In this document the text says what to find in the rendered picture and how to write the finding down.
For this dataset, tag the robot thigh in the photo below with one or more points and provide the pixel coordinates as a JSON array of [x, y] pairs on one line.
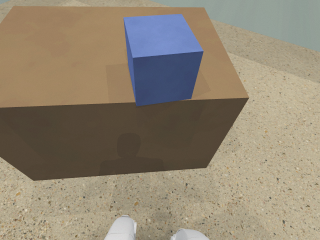
[[123, 228], [188, 234]]

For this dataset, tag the carton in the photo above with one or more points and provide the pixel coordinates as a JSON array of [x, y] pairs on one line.
[[163, 56]]

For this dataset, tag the left robot thigh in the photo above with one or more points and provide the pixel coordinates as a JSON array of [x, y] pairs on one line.
[[123, 228]]

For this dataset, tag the right robot thigh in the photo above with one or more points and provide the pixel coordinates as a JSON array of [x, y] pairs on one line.
[[188, 234]]

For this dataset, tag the pedestal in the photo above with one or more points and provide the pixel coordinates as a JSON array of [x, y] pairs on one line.
[[67, 105]]

